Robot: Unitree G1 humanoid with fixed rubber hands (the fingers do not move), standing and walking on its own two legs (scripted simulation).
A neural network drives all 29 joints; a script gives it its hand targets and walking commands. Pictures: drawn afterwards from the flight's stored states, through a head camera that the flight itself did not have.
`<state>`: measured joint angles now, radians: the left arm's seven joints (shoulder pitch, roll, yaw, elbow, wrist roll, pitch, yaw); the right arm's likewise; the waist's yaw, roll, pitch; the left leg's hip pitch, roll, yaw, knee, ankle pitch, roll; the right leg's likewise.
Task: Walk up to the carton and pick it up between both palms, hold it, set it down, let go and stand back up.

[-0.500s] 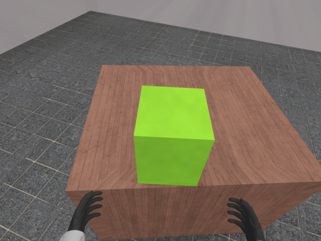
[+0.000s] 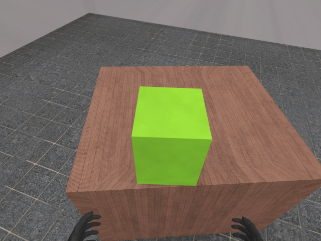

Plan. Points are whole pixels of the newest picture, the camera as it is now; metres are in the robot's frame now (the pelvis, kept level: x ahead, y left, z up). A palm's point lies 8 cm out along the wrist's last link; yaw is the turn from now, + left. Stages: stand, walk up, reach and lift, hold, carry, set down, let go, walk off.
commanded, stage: set down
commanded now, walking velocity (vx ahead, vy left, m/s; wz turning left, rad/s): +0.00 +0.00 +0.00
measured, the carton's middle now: (168, 137) +0.45 +0.01 -0.02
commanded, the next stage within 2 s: let go in 0.20 s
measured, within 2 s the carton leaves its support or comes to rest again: neither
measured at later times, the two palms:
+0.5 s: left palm out of the picture +0.15 +0.22 -0.09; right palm out of the picture +0.14 -0.23 -0.09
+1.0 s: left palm out of the picture +0.09 +0.25 -0.11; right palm out of the picture +0.09 -0.23 -0.12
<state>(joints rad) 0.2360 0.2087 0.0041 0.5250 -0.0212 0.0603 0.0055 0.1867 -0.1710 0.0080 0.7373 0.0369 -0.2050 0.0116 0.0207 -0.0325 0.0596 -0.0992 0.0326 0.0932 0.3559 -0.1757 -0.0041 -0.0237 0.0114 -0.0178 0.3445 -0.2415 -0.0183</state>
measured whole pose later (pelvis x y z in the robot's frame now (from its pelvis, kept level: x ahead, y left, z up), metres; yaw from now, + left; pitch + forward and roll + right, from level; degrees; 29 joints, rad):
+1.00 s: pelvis +0.00 +0.00 -0.01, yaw +4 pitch +0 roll -1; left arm 0.27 0.21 0.03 0.69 0.05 0.02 -0.01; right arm 0.31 -0.20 -0.03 0.80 -0.02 0.01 0.03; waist 0.01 0.00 -0.02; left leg -0.28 0.02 0.02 0.52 -0.24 0.00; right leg -0.15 0.00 -0.09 0.45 -0.30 -0.01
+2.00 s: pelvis -0.02 +0.01 -0.01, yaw +9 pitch -1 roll -1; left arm 0.38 0.11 0.03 1.15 0.02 0.00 0.04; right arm 0.36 -0.10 0.01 1.11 -0.01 0.01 -0.03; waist 0.01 0.00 -0.02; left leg -0.27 -0.02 -0.05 0.45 -0.15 0.02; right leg -0.12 -0.03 -0.17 0.41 -0.26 -0.01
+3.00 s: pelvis +0.02 -0.02 -0.01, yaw +10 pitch -2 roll +0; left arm 0.37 0.10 0.02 1.18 0.02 -0.01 0.05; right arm 0.30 -0.10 0.02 1.17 -0.01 0.00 -0.05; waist 0.01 0.01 0.03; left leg -0.24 0.00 -0.08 0.49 -0.23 -0.02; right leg -0.07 0.00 -0.19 0.43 -0.33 -0.04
